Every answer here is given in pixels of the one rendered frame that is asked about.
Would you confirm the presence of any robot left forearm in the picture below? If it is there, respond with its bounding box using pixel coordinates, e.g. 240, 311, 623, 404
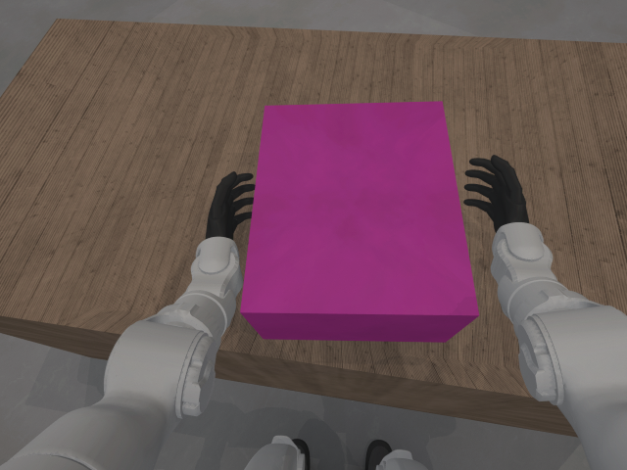
104, 237, 243, 394

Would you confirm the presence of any robot left shin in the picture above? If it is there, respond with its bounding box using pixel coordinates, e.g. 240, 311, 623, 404
271, 436, 298, 449

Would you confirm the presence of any pedestal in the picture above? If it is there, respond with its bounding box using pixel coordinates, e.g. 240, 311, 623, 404
0, 19, 627, 438

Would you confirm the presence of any left robot thigh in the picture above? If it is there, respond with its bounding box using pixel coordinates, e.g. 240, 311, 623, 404
244, 444, 305, 470

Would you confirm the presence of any robot left hand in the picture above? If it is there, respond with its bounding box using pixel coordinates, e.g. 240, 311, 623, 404
206, 171, 256, 240

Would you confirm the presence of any robot right upper arm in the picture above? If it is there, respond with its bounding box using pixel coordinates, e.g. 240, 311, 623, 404
517, 305, 627, 470

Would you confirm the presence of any robot left upper arm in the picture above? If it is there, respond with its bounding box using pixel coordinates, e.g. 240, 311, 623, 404
0, 320, 217, 470

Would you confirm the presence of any robot right hand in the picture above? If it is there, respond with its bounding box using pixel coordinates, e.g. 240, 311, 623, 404
463, 155, 529, 233

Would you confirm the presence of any robot right forearm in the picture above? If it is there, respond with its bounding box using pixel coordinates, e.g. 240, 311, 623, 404
491, 222, 627, 339

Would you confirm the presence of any carton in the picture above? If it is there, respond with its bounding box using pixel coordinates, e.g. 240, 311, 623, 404
240, 101, 479, 343

